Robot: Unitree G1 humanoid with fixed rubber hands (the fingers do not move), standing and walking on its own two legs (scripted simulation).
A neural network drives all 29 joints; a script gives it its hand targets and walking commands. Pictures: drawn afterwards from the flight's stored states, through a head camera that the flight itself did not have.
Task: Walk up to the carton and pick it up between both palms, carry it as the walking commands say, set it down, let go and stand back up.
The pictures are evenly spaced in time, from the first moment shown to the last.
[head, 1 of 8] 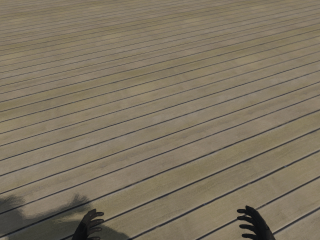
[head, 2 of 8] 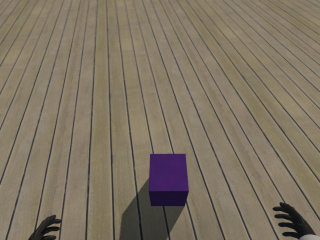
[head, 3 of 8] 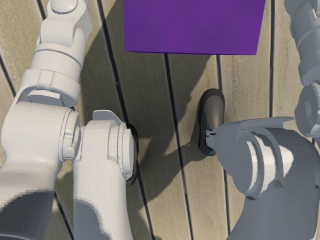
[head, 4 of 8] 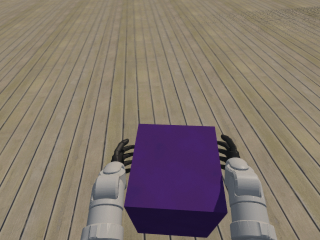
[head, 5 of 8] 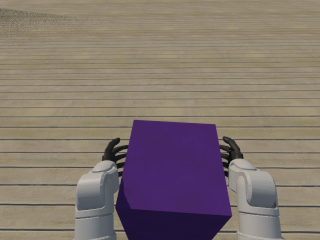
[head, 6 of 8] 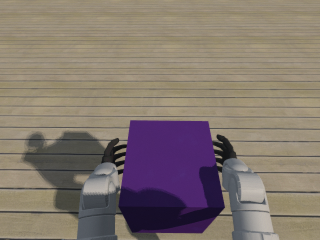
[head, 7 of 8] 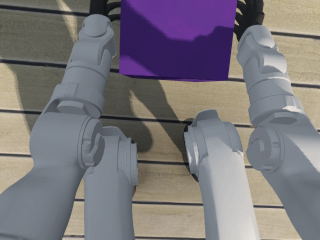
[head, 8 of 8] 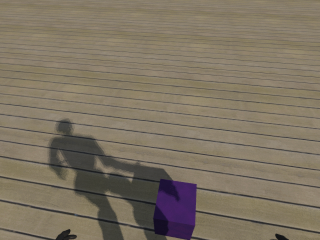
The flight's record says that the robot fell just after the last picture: no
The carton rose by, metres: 0.69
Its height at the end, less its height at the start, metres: +0.00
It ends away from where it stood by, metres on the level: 0.91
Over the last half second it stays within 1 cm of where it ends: yes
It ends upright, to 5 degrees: yes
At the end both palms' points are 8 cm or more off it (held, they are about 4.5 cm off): yes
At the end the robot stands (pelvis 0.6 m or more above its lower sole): yes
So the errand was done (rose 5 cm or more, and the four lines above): yes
